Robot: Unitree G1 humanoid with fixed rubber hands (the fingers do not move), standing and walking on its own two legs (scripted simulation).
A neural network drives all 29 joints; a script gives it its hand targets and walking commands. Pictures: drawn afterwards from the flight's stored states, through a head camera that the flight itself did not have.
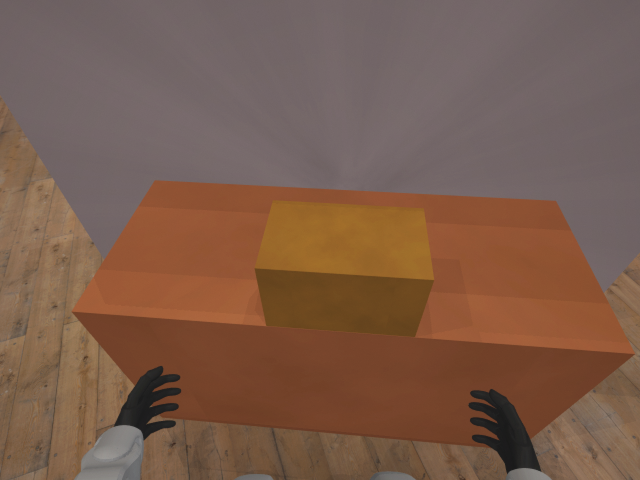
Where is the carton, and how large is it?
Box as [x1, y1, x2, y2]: [255, 200, 433, 336]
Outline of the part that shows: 273,200 255,265 255,272 266,325 407,336 415,335 433,281 423,208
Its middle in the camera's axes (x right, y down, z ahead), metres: +0.04 +0.05 +0.71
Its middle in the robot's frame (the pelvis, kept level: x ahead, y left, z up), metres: +0.49 -0.02 -0.08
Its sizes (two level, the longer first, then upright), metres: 0.280 0.167 0.171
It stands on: a pedestal, 0.58 m high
